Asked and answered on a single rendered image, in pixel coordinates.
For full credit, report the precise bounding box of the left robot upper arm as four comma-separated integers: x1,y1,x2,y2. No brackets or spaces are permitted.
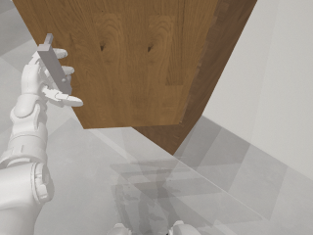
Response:
0,162,55,235

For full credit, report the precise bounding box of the robot left hand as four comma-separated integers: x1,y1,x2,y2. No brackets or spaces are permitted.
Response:
21,48,83,108

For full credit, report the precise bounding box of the cupboard door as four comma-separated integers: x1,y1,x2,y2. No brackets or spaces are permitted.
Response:
12,0,218,129

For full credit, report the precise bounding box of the handle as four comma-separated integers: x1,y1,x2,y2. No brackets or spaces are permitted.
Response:
37,33,72,95

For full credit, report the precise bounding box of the robot right thigh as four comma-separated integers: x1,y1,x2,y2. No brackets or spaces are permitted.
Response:
167,223,201,235

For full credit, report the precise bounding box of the left robot forearm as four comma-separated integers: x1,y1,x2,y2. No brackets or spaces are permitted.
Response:
0,94,48,169

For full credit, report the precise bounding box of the right robot shin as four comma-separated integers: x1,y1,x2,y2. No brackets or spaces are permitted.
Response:
172,220,184,227

